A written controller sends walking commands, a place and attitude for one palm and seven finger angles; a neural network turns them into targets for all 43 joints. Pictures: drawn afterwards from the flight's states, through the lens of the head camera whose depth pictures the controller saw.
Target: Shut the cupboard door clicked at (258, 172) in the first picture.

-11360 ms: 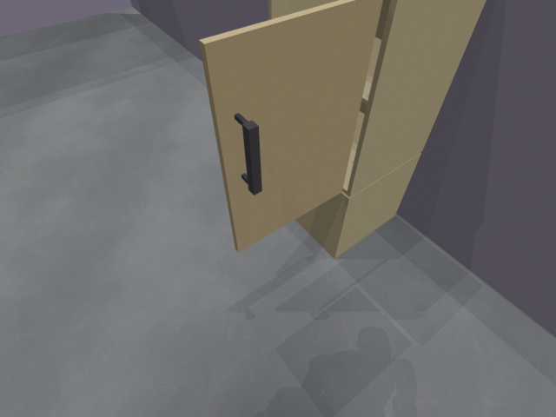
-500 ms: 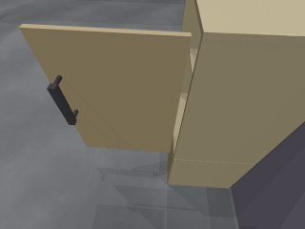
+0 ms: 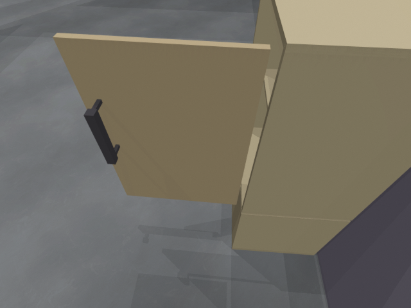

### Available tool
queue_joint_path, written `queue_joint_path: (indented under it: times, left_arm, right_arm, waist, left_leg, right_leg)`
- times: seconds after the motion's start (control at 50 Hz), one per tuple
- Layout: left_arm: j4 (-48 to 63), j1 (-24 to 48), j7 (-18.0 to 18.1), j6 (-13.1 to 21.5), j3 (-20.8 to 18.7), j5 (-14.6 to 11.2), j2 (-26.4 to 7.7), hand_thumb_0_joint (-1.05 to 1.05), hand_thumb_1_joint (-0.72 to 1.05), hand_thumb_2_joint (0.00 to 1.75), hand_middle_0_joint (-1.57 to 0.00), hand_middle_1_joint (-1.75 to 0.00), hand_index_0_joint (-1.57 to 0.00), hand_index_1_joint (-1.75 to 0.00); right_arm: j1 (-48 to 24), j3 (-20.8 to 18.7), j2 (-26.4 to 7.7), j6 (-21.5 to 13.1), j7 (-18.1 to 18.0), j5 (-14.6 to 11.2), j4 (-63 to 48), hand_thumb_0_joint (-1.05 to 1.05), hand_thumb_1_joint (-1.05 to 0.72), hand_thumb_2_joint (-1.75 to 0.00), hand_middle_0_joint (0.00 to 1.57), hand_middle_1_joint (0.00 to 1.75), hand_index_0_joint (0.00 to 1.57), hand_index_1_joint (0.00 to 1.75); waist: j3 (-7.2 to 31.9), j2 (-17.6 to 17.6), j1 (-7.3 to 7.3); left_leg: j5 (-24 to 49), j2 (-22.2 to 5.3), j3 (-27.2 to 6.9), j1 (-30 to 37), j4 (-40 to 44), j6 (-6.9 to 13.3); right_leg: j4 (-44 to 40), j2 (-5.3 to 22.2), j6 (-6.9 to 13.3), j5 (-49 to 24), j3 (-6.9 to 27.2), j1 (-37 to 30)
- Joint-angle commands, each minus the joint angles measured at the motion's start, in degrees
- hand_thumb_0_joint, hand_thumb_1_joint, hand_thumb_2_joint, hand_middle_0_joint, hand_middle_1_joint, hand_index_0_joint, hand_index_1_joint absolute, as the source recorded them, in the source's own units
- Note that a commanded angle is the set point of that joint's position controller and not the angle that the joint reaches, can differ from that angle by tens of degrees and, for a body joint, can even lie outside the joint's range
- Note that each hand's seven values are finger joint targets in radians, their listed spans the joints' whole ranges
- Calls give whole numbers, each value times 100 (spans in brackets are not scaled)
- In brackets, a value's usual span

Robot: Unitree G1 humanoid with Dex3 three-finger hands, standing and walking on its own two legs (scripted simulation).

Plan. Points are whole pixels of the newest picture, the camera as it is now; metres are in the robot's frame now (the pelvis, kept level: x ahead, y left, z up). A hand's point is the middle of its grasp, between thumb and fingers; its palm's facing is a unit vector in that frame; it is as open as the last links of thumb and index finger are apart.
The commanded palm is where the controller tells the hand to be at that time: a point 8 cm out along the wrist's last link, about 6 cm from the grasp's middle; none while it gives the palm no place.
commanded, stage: shuffle to correct the standing spot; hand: left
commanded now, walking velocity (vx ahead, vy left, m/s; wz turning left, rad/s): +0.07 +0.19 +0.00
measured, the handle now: (105, 133) +0.49 +0.29 +0.02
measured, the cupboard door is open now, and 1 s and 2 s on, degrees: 89 89 89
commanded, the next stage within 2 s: come to a stop and stand still in 0.72 s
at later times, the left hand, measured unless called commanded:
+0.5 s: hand out of the picture +0.05 +0.22 -0.17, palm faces +0.03 -0.96 -0.28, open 7.4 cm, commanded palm none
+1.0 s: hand out of the picture +0.05 +0.32 -0.19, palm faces +0.06 -0.96 -0.26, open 7.4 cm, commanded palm none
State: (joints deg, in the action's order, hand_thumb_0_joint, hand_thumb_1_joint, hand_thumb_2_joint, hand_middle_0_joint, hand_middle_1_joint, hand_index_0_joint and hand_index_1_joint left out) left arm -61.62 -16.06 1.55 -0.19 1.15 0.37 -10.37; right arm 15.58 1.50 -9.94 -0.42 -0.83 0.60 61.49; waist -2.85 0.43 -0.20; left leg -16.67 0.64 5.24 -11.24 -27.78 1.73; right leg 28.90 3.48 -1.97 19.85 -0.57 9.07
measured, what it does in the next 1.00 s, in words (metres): steps to the left: left foot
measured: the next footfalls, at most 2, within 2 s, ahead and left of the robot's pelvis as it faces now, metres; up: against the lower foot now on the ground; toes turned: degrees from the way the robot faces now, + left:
left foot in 0.88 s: +0.09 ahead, +0.22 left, +0.00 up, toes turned +2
right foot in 1.20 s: +0.06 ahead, +0.01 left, +0.00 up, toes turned -3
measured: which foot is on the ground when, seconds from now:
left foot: down 0.00-0.52, up 0.54-0.86, down 0.88-1.00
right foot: down 0.00-0.88, up 0.90-1.00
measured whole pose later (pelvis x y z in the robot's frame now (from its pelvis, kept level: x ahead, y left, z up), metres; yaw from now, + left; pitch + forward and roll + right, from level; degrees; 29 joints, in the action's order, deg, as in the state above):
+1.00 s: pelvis +0.04 +0.10 -0.01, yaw +1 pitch +0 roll +1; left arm -57.1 -14.4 2.2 -2.7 -3.1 1.0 -15.3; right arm 10.0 0.0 -9.3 0.8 -0.1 1.5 54.4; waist -4.8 4.7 -1.6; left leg -14.8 -0.9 4.8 -19.0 -33.3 0.5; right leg 56.6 4.1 -0.2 31.2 -0.3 21.4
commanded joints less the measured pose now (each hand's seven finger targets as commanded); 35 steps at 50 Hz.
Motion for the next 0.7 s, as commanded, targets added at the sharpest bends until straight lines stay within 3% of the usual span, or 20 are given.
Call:
queue_joint_path:
  times: [0.0,0.1,0.18,0.22,0.26,0.28,0.3,0.32,0.34,0.38,0.42,0.46,0.48,0.5,0.52,0.54,0.58,0.6,0.64,0.68]
  left_arm:
    - [164,-340,76,78,-161,30,-710,0,90,90,-20,-30,-20,-30]
    - [180,-421,93,44,-270,65,-915,0,90,90,-20,-30,-20,-30]
    - [257,-462,115,22,-393,78,-1125,0,90,90,-20,-30,-20,-30]
    - [337,-413,127,-5,-434,83,-1140,0,90,90,-20,-30,-20,-30]
    - [433,-269,132,-40,-460,95,-1079,0,90,90,-20,-30,-20,-30]
    - [497,-206,126,-64,-439,95,-979,0,90,90,-20,-30,-20,-30]
    - [575,-126,125,-89,-411,99,-816,0,90,90,-20,-30,-20,-30]
    - [675,55,121,-111,-370,101,-668,0,90,90,-20,-30,-20,-30]
    - [743,159,128,-135,-358,88,-633,0,90,90,-20,-30,-20,-30]
    - [809,261,111,-144,-365,65,-598,0,90,90,-20,-30,-20,-30]
    - [757,48,76,-123,-348,74,-467,0,90,90,-20,-30,-20,-30]
    - [614,-478,72,-55,-369,89,-479,0,90,90,-20,-30,-20,-30]
    - [519,-832,106,27,-417,117,-753,0,90,90,-20,-30,-20,-30]
    - [492,-1076,152,78,-528,146,-1306,0,90,90,-20,-30,-20,-30]
    - [480,-1186,155,117,-550,78,-1461,0,90,90,-20,-30,-20,-30]
    - [545,-1059,173,136,-543,94,-1450,0,90,90,-20,-30,-20,-30]
    - [650,-635,192,152,-527,140,-1219,0,90,90,-20,-30,-20,-30]
    - [713,-458,174,152,-506,145,-1173,0,90,90,-20,-30,-20,-30]
    - [782,-319,134,153,-535,162,-1207,0,90,90,-20,-30,-20,-30]
    - [829,-286,96,132,-564,177,-1299,0,90,90,-20,-30,-20,-30]
  right_arm:
    - [227,-145,-678,-106,-74,-3,-197,0,-90,-90,20,30,20,30]
    - [81,-185,-634,18,-30,15,-312,0,-90,-90,20,30,20,30]
    - [9,-222,-591,73,-9,27,-451,0,-90,-90,20,30,20,30]
    - [25,-248,-594,76,-10,28,-489,0,-90,-90,20,30,20,30]
    - [206,-274,-693,55,-11,37,-480,0,-90,-90,20,30,20,30]
    - [319,-305,-840,49,-19,50,-461,0,-90,-90,20,30,20,30]
    - [471,-337,-995,50,-40,61,-465,0,-90,-90,20,30,20,30]
    - [589,-343,-1028,53,-59,60,-445,0,-90,-90,20,30,20,30]
    - [648,-335,-1015,63,-73,66,-463,0,-90,-90,20,30,20,30]
    - [419,-311,-978,89,-71,85,-617,0,-90,-90,20,30,20,30]
    - [38,-312,-951,119,-54,108,-769,0,-90,-90,20,30,20,30]
    - [-201,-332,-1011,113,-45,66,-885,0,-90,-90,20,30,20,30]
    - [-243,-340,-909,93,-18,6,-952,0,-90,-90,20,30,20,30]
    - [-306,-340,-680,92,15,-14,-1114,0,-90,-90,20,30,20,30]
    - [-388,-371,-790,155,-9,56,-1165,0,-90,-90,20,30,20,30]
    - [-335,-381,-721,179,0,60,-1157,0,-90,-90,20,30,20,30]
    - [-538,-396,-695,226,85,67,-1091,0,-90,-90,20,30,20,30]
    - [-527,-401,-678,246,132,61,-1088,0,-90,-90,20,30,20,30]
    - [-558,-375,-497,252,203,38,-1109,0,-90,-90,20,30,20,30]
    - [-568,-359,-435,260,244,4,-1114,0,-90,-90,20,30,20,30]
  waist:
    - [162,-49,-36]
    - [-156,268,-101]
    - [-169,695,-125]
    - [-164,557,-111]
    - [-44,151,-6]
    - [61,-313,32]
    - [127,-877,78]
    - [37,-1353,114]
    - [79,-1389,139]
    - [42,-1068,53]
    - [108,-755,-158]
    - [364,-386,-442]
    - [526,420,-572]
    - [442,1712,-598]
    - [462,1241,-612]
    - [318,751,-494]
    - [-57,1191,-391]
    - [-83,1167,-316]
    - [-16,1087,-245]
    - [86,1185,-239]
  left_leg:
    - [1545,-564,-556,230,372,84]
    - [718,-361,-342,-237,50,7]
    - [409,-172,-127,-593,-377,-101]
    - [625,-187,-114,-449,-304,-97]
    - [1305,-336,-287,-57,-71,-27]
    - [1945,-604,-622,265,47,122]
    - [2535,-968,-1098,513,263,416]
    - [3269,-1301,-1447,768,530,757]
    - [3664,-1469,-1607,938,628,1011]
    - [3641,-1490,-1515,667,578,1175]
    - [3477,-1287,-1137,300,396,1061]
    - [2731,-977,-829,-151,-125,727]
    - [1775,-592,-487,-700,-774,372]
    - [-658,73,-48,-1963,-1756,-56]
    - [-1818,27,-431,-2167,-2708,-216]
    - [-1742,-105,-716,-2274,-3255,-243]
    - [-1273,-241,-746,-2590,-3737,-288]
    - [-1003,-277,-692,-2553,-3716,-325]
    - [-680,-253,-346,-2191,-3093,-384]
    - [-347,-162,-38,-1721,-2315,-431]
  right_leg:
    - [-334,298,358,-1376,257,93]
    - [-445,645,534,-1181,591,165]
    - [-534,1099,769,-1605,987,15]
    - [-339,1081,763,-1802,861,120]
    - [140,806,618,-1639,483,380]
    - [571,480,479,-1277,104,617]
    - [1103,122,323,-371,-327,942]
    - [1678,-118,240,987,-464,1434]
    - [2233,-99,247,1648,-360,1755]
    - [2427,44,320,1680,-318,1696]
    - [1783,29,347,1109,-452,1139]
    - [350,83,328,-328,-471,116]
    - [-400,689,456,-1475,251,-678]
    - [-832,2170,1053,-3121,2121,-1301]
    - [-918,2823,1650,-4430,2508,-1187]
    - [-796,2821,1885,-4280,2203,-941]
    - [-775,2265,1579,-4064,1668,-548]
    - [-765,2036,1422,-3919,1179,-430]
    - [-732,1643,1144,-3803,570,-188]
    - [-742,1412,993,-3359,341,-20]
